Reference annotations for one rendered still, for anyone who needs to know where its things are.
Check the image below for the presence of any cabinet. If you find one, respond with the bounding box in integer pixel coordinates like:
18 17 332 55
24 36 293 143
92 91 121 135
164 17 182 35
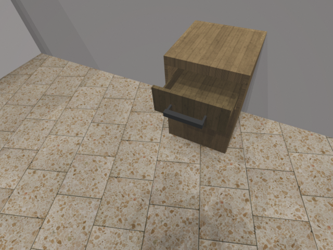
163 20 267 154

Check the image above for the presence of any drawer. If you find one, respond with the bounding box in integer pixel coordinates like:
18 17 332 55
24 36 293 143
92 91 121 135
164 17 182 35
151 68 243 134

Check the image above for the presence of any handle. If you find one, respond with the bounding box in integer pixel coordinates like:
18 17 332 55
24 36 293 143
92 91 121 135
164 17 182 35
163 104 207 129

